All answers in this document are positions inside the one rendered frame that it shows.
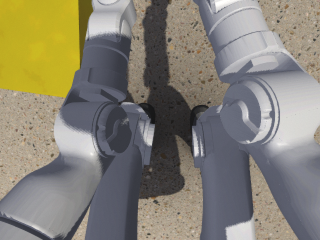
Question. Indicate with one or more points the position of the robot left forearm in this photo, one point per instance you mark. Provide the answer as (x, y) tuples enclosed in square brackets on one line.
[(106, 52)]

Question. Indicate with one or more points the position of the left robot upper arm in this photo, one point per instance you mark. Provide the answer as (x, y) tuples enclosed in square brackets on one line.
[(51, 202)]

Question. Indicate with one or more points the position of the carton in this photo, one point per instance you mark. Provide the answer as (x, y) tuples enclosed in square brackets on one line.
[(41, 44)]

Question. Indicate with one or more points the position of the robot right forearm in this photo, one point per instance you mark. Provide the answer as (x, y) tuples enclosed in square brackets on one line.
[(241, 40)]

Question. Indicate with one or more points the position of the right robot foot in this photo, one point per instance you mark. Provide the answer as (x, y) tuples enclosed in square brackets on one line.
[(195, 114)]

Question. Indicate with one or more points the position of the right robot upper arm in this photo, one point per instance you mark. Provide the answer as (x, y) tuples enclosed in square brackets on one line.
[(275, 116)]

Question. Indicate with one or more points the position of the robot left shin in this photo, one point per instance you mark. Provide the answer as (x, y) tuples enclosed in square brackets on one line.
[(134, 108)]

